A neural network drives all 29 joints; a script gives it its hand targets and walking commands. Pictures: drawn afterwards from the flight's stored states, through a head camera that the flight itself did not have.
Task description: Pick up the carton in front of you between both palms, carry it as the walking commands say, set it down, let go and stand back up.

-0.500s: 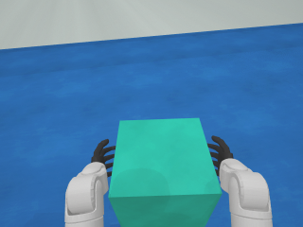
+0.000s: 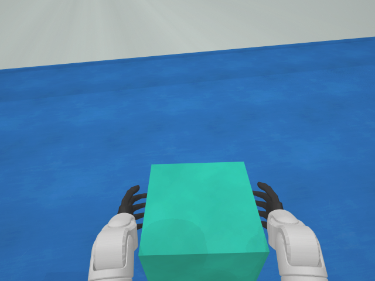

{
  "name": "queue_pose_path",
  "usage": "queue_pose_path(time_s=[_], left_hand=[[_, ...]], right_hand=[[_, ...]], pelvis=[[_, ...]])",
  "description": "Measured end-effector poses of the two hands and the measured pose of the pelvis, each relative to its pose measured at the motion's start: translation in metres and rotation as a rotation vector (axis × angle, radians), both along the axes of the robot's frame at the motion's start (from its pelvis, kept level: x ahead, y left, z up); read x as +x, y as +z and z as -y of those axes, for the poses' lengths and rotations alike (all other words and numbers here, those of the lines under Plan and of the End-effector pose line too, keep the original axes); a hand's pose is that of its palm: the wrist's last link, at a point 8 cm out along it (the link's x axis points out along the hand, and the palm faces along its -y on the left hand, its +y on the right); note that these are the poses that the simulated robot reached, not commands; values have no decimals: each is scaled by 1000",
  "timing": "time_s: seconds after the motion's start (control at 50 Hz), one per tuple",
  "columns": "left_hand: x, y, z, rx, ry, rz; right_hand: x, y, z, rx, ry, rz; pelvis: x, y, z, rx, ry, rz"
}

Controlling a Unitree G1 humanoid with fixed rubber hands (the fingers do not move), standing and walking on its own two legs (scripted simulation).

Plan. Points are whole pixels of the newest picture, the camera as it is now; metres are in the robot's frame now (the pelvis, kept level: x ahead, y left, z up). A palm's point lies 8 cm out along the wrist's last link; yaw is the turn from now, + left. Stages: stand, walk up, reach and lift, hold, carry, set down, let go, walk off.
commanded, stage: carry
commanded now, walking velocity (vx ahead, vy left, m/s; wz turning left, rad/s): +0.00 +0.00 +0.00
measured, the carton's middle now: (199, 232) +0.27 +0.00 -0.02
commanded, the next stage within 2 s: hold in 0.74 s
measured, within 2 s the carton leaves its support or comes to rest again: neither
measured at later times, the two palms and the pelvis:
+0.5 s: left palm (130, 218) +0.27 +0.15 +0.04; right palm (270, 216) +0.27 -0.15 +0.04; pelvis -0.01 +0.00 +0.00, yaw +0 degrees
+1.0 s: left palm (113, 238) +0.23 +0.18 +0.04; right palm (259, 224) +0.26 -0.12 +0.04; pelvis -0.03 +0.00 +0.01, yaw +4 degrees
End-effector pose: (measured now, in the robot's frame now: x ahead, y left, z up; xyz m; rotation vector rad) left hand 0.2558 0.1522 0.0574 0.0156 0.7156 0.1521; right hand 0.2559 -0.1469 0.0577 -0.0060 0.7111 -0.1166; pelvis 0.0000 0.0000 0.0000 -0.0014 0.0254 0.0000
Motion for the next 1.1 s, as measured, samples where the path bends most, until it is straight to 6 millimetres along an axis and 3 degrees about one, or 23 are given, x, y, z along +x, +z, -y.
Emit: queue_pose_path(time_s=[0.28, 0.74, 0.98, 1.1], left_hand=[[11, -24, 1, 35, -31, 27], [12, -20, -3, 28, -26, 50], [-23, -21, -25, 41, 48, 41], [-32, -20, -22, 39, 61, 51]], right_hand=[[9, -26, 1, -32, 21, 28], [10, -21, -3, -28, 17, 51], [0, -23, -26, -27, 100, 46], [-6, -22, -23, -27, 111, 57]], pelvis=[[-15, 0, -1, 5, -1, -2], [-13, -1, -4, 2, -2, -7], [-25, 9, -3, 0, 72, 137], [-33, 8, 2, 2, 91, 164]])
